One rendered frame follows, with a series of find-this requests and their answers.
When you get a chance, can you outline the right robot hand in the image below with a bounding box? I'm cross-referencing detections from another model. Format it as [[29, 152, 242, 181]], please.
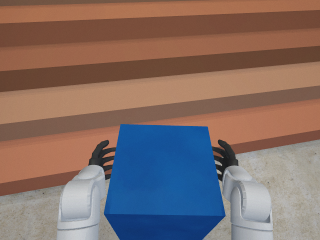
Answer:
[[212, 139, 239, 181]]

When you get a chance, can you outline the left robot hand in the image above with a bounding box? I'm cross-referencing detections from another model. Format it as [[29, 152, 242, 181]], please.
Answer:
[[88, 140, 116, 180]]

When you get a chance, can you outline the robot left forearm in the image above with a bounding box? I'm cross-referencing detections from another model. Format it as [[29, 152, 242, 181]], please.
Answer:
[[56, 165, 106, 240]]

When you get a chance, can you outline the carton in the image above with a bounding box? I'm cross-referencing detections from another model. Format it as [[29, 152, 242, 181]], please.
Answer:
[[104, 124, 226, 240]]

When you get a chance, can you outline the robot right forearm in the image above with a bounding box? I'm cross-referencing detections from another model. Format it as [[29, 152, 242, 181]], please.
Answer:
[[222, 165, 273, 240]]

